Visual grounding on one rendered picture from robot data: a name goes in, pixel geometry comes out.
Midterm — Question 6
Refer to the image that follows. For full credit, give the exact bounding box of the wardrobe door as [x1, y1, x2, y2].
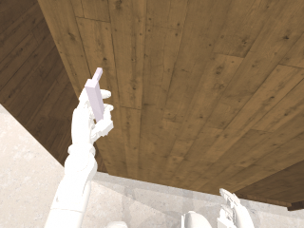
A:
[37, 0, 304, 196]
[235, 160, 304, 203]

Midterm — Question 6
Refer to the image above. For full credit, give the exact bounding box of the robot left hand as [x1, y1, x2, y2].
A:
[71, 87, 114, 145]

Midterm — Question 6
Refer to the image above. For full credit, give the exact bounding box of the left robot forearm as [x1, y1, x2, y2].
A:
[44, 142, 98, 228]

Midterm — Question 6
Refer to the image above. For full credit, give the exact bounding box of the handle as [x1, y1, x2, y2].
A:
[85, 67, 111, 136]

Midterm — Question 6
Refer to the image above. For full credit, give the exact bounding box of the robot right hand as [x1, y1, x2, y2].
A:
[217, 188, 255, 228]

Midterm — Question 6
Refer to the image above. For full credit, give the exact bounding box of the right robot thigh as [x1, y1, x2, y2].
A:
[180, 212, 212, 228]

